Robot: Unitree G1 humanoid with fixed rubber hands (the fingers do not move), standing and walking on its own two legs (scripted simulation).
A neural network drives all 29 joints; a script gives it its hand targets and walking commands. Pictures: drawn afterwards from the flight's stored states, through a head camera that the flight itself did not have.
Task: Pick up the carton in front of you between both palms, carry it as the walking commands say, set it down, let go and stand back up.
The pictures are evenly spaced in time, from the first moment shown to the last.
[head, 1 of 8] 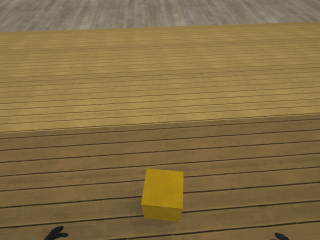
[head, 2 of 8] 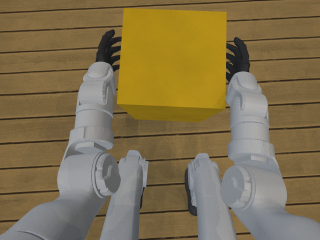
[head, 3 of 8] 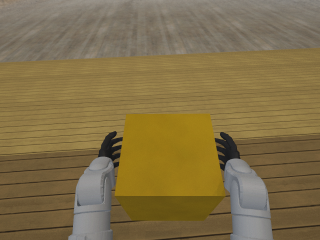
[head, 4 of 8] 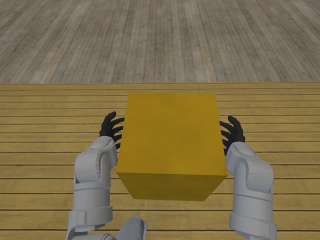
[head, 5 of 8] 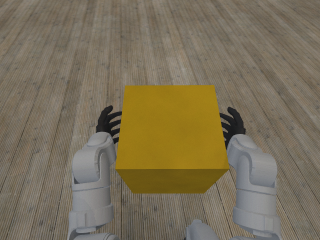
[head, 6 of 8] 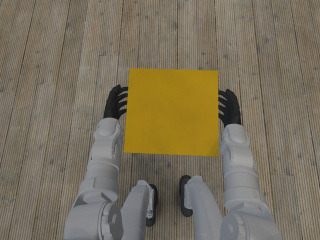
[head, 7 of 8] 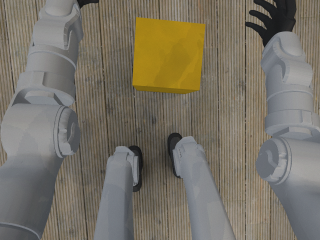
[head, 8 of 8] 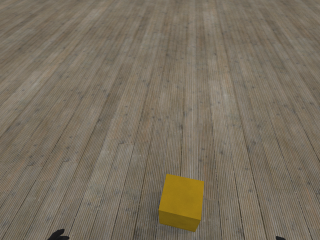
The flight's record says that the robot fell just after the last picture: no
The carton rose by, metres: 0.68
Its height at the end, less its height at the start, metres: -0.47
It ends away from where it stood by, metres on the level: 4.53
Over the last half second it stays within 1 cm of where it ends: yes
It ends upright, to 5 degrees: yes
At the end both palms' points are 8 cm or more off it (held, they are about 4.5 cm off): yes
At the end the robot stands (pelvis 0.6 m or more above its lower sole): yes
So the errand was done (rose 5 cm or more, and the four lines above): yes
